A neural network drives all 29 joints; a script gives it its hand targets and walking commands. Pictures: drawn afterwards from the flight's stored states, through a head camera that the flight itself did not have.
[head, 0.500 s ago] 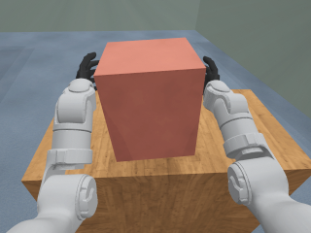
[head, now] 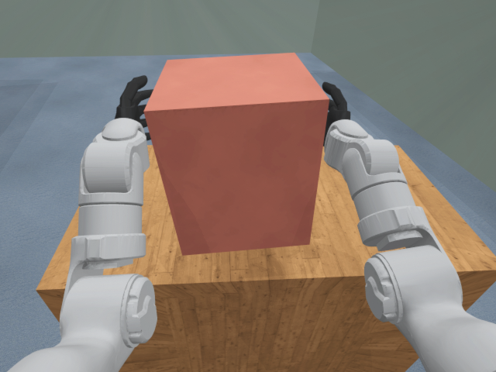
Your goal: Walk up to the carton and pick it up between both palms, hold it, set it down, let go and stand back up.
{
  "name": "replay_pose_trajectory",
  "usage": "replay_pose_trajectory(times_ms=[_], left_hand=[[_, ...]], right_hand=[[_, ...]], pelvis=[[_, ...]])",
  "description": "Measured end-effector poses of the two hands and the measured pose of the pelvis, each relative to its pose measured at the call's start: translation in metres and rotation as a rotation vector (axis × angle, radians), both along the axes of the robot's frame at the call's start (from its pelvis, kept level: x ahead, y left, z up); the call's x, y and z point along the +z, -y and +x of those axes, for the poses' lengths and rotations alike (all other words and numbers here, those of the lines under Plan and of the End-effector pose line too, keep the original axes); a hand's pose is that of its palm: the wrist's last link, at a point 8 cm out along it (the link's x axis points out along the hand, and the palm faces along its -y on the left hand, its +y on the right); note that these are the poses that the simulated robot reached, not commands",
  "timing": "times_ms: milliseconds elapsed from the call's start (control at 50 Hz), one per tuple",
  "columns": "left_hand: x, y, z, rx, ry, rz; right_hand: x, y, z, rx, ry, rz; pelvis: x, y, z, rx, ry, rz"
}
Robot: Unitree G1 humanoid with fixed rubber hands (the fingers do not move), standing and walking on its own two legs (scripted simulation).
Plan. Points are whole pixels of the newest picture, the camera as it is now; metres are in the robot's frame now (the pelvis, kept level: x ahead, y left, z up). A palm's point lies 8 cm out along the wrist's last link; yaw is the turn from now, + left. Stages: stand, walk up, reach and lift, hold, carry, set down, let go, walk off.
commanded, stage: hold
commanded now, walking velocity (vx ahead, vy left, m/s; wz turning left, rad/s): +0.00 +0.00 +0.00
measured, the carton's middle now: (239, 153) +0.41 +0.00 +0.21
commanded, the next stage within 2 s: none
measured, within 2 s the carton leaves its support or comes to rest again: neither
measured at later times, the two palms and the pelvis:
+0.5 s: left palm (129, 128) +0.38 +0.15 +0.27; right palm (338, 128) +0.39 -0.15 +0.26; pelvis +0.00 +0.00 +0.00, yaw +0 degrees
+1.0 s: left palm (129, 121) +0.38 +0.15 +0.28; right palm (338, 126) +0.39 -0.15 +0.27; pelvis +0.00 +0.00 +0.00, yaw +0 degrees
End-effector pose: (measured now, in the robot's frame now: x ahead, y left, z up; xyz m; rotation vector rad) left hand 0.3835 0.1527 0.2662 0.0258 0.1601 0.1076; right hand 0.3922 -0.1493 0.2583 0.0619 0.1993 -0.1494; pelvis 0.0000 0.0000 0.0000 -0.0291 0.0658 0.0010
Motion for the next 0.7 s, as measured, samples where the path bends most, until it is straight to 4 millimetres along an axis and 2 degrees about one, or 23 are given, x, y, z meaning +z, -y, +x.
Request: replay_pose_trajectory(times_ms=[340, 700], left_hand=[[0.0, 0.001, 0.001, -0.001, -0.004, 0.003], [0.014, -0.001, -0.014, 0.003, 0.027, -0.01]], right_hand=[[0.001, 0.001, 0.0, -0.002, -0.009, 0.0], [0.016, -0.001, -0.013, 0.001, 0.013, 0.016]], pelvis=[[0.0, 0.0, 0.001, 0.0, -0.001, 0.0], [0.0, -0.001, -0.004, 0.001, 0.013, -0.002]])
